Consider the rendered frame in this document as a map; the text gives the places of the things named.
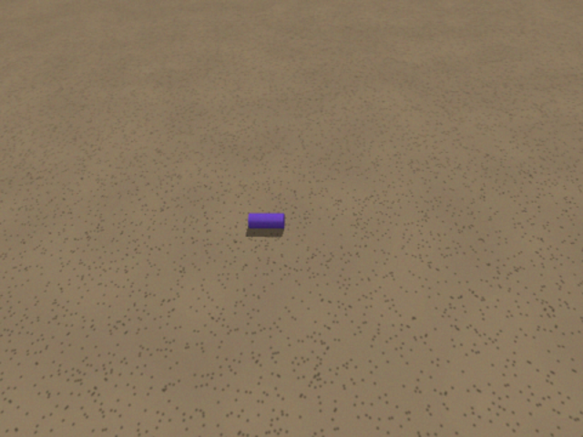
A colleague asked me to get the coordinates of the can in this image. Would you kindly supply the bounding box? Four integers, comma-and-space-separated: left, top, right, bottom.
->
248, 213, 285, 229

